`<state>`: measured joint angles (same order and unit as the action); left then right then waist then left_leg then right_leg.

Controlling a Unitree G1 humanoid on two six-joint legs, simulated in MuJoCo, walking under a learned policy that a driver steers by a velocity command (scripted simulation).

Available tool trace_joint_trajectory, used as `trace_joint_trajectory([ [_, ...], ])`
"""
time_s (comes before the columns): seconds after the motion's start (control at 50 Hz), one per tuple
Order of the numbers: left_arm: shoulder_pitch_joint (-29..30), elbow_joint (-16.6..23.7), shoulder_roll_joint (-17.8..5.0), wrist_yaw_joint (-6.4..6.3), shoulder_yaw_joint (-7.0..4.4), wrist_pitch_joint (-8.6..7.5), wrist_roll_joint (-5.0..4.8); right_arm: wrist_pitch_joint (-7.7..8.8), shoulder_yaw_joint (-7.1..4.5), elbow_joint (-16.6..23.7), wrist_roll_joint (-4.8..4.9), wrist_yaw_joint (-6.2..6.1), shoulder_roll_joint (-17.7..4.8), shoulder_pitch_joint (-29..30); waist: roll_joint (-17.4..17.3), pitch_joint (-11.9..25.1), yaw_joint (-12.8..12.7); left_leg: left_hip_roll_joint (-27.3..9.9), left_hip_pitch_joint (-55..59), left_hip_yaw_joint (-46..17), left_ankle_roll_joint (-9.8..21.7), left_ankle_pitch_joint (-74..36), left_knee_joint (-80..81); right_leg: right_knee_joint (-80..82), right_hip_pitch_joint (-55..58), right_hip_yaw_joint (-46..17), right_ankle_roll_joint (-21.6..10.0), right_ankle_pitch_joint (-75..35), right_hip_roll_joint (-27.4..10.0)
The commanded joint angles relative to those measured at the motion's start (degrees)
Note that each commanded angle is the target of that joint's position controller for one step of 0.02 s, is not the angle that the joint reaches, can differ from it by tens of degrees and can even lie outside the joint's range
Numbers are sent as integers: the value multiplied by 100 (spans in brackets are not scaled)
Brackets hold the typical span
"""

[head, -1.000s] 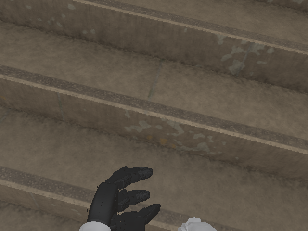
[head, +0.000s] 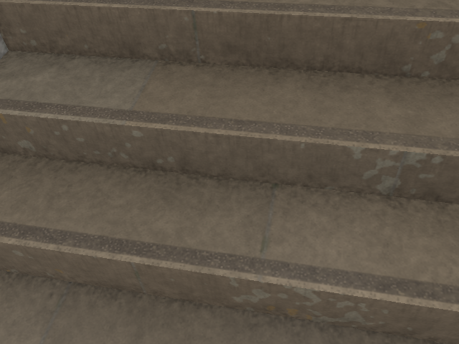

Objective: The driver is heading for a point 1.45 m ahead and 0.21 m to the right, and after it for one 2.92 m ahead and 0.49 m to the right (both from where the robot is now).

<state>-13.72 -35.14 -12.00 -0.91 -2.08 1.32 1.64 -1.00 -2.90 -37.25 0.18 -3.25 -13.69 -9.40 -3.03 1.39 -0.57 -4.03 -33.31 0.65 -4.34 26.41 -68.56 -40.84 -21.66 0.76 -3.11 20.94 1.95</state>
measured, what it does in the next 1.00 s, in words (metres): steps on the spot, turning right: left foot, then right foot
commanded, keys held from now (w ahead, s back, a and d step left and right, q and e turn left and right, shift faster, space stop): e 0.54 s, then no key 0.46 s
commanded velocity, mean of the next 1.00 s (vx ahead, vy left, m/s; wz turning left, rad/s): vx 0.00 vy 0.00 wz -0.43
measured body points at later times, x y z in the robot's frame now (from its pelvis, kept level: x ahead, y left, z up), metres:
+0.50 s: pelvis +0.02 +0.04 +0.01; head +0.05 +0.05 +0.46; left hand +0.26 +0.22 -0.09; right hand +0.07 -0.25 -0.07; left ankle +0.06 +0.12 -0.72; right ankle -0.05 -0.09 -0.58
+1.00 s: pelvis +0.04 -0.01 +0.01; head +0.03 -0.02 +0.46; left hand +0.26 +0.09 -0.09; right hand +0.02 -0.26 -0.12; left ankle +0.05 +0.18 -0.67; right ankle +0.01 -0.10 -0.72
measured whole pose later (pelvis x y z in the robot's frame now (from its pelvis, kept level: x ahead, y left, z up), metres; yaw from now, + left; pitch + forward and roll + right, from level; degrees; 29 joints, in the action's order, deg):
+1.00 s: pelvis +0.04 -0.01 +0.01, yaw -25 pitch +1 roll +0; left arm -10.7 -38.5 -5.2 -0.8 1.7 0.4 2.5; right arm -2.8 -2.0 -45.9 0.1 -2.7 -10.1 -15.0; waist -1.8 2.4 0.7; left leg -5.4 -20.6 -3.7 -6.5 24.4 -53.4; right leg -32.0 -17.3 3.5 -3.1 16.0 1.7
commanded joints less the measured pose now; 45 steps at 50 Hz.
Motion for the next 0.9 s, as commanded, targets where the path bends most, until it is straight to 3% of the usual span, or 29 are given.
trace_joint_trajectory([
  [0.02,698,772,-651,-85,-158,-107,-148,147,-19,679,-165,7,-243,622,654,260,68,49,-1348,-614,-187,-427,-780,1672,878,-2500,-1095,-1472,-1512],
  [0.06,568,777,-664,-144,-184,-43,-128,185,69,669,-182,5,-3,637,843,320,44,256,-1081,-344,-165,-629,-116,1559,840,-2225,-942,-1820,-1271],
  [0.1,401,744,-797,-254,-232,78,-109,168,167,587,-75,-2,193,420,1075,496,25,506,-497,-65,-117,-464,293,1529,709,-1953,-907,-2064,-1092],
  [0.12,394,772,-782,-278,-221,118,-135,151,176,584,-39,21,180,393,1149,434,1,578,-256,28,-118,-264,726,1530,590,-1899,-912,-1987,-1019],
  [0.16,389,853,-864,-256,-225,109,-35,145,140,613,-5,18,82,343,1378,413,-32,643,108,6,-75,-209,1264,1460,519,-2191,-1030,-2518,-1188],
  [0.2,414,916,-864,-206,-241,75,-128,157,102,600,49,33,-17,297,1409,462,-118,665,374,-69,-17,-73,2057,1390,687,-2431,-1037,-2978,-1210],
  [0.24,532,861,-936,-181,-258,96,-267,231,89,565,114,66,60,122,1462,453,103,744,1002,31,155,-814,3542,1222,706,-2481,-941,-3147,-1062],
  [0.26,473,806,-881,-140,-260,70,-239,270,9,484,145,68,-33,19,1537,441,158,713,1537,-12,208,-1359,4197,1168,568,-2399,-810,-2658,-875],
  [0.28,552,837,-727,-98,-233,-7,-205,209,-131,382,77,57,-294,-231,1278,493,294,385,2462,-366,351,-1868,4209,898,-206,-2463,-558,-1832,-727],
  [0.3,713,876,-396,-63,-165,-82,-195,149,-251,346,-39,32,-642,-704,91,643,477,-624,3452,-1229,718,-3156,4314,-508,-1326,-1734,-154,-92,-131],
  [0.32,438,854,-455,-129,-183,-128,-267,109,-289,475,-254,22,-828,-531,-1532,668,261,-1965,3191,-2916,1824,-2936,4955,-2186,-2203,-687,351,1991,592],
  [0.34,-41,621,-870,-140,-349,-134,-231,127,-166,820,-262,10,-411,-184,-1051,715,108,-2086,2670,-3342,2255,-2100,5149,-3855,-2036,-861,813,1702,120],
  [0.36,70,532,-1098,-128,-426,-39,-336,160,-34,935,-278,-6,-100,234,-702,363,79,-1767,2281,-2590,2108,-1337,4917,-4714,-2401,-810,956,1211,-62],
  [0.38,61,436,-925,-111,-371,47,-289,110,8,960,-251,-59,-48,395,-321,168,10,-1296,2016,-1981,1799,-770,4846,-5227,-2452,-787,996,798,-122],
  [0.44,626,680,-513,-94,-139,34,-213,2,3,720,-173,-254,-262,-76,-189,-252,174,-713,2127,-1089,1755,-850,4629,-4654,-3034,-482,1112,-328,-46],
  [0.5,1108,831,-363,-102,36,-38,-242,-118,-23,759,-251,-337,-407,-582,-367,44,440,-1135,2983,-1193,1965,-1380,4640,-3811,-3520,-404,1309,-256,-228],
  [0.52,1122,745,-431,-54,46,-29,-172,-37,-5,869,-309,-282,-376,-276,-291,319,488,-1268,2886,-979,1924,-1926,4650,-3534,-3030,-316,1267,-354,-411],
  [0.56,807,601,-217,-58,149,40,-119,11,-20,814,-251,-210,-471,27,-454,575,315,-1036,2133,-348,1844,-2565,4543,-2884,-1773,102,1146,-232,-437],
  [0.62,849,661,-292,-91,152,100,-134,129,-51,706,-162,-109,-648,115,-601,515,320,-1186,1689,-233,1809,-2760,4563,-1875,-840,209,885,18,-511],
  [0.7,458,368,-348,21,85,60,-218,-81,-36,388,-61,-69,-582,-341,-476,311,320,-1089,2011,-200,1518,-2787,4003,954,86,630,368,-365,-128],
  [0.72,256,312,-463,44,18,61,-253,-86,-22,244,-42,-6,-558,-575,-232,362,239,-928,1816,-78,1304,-2462,3631,1452,712,419,255,-919,-137],
  [0.74,151,367,-870,42,-100,42,-261,-14,81,229,-136,74,-188,-576,778,595,240,-538,893,324,811,-997,2430,1421,1787,-646,88,-3094,-884],
  [0.76,148,501,-663,-31,50,16,55,45,227,333,-152,59,169,-523,2134,1098,80,-142,185,172,264,487,1586,1766,1778,-2403,-1051,-2958,-2202],
  [0.78,93,576,-312,7,133,-76,140,-5,84,166,-31,44,-159,-478,1610,1174,-177,-180,201,-335,-37,801,417,2036,1487,-2851,-1675,-2119,-2444],
  [0.8,216,427,-104,28,208,-129,202,-38,37,81,115,82,-166,-396,1306,822,-60,-204,87,-585,-173,604,-148,2158,1090,-2583,-1670,-1674,-2318],
  [0.82,445,434,-60,58,216,-168,201,-94,45,15,125,86,-107,-346,1049,393,41,-225,-29,-657,-211,540,-107,2206,831,-2072,-1399,-1245,-1983],
  [0.84,679,401,-88,63,199,-194,155,-127,4,-21,18,56,-145,-326,907,162,133,-232,-41,-742,-239,340,-70,2187,637,-1922,-1185,-1130,-1821],
  [0.86,743,378,-108,44,198,-209,132,-144,-32,-97,-47,45,-169,-364,798,126,192,-196,157,-713,-255,127,-144,2113,480,-1697,-1048,-1497,-1685],
  [0.9,783,292,-23,9,214,-212,126,-128,-39,-419,-21,51,-35,-784,757,318,307,-108,584,-546,-311,-319,-278,1996,427,-1225,-969,-1930,-1460],
])
Keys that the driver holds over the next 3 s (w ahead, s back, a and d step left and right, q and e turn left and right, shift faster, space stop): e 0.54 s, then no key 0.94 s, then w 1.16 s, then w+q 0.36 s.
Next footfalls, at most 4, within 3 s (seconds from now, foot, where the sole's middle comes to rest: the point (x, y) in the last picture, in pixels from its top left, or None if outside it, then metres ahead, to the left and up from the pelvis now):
0.28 left None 0.10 0.11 -0.75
0.74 right None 0.04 -0.12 -0.75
1.06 left None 0.11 0.15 -0.75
2.08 left None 0.38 -0.01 -0.59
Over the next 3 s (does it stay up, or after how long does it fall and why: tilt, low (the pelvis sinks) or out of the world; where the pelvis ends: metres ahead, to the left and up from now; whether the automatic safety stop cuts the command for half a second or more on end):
stays up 0.63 -0.24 0.35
